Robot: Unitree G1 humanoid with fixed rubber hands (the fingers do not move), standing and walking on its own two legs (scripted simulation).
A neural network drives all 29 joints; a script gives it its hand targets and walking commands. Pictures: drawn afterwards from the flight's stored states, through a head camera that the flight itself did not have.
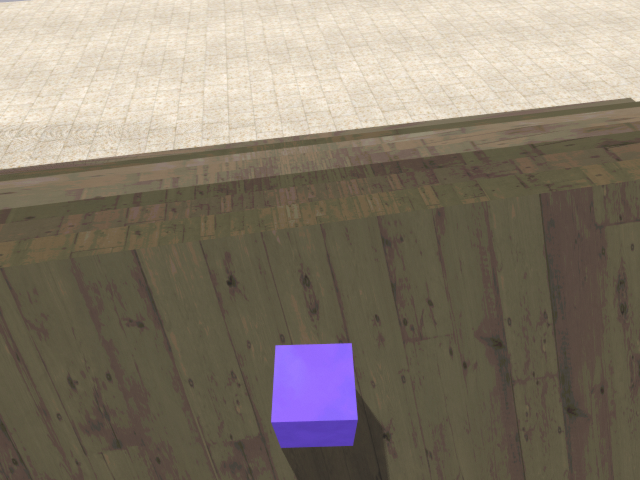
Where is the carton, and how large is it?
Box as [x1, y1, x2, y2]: [271, 343, 357, 447]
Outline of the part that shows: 351,343 275,345 271,422 281,447 352,445 357,415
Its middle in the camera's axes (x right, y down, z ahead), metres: -0.02 +0.43 +1.10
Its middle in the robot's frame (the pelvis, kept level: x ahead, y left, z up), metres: +0.44 +0.05 -0.64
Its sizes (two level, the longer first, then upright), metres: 0.210 0.200 0.250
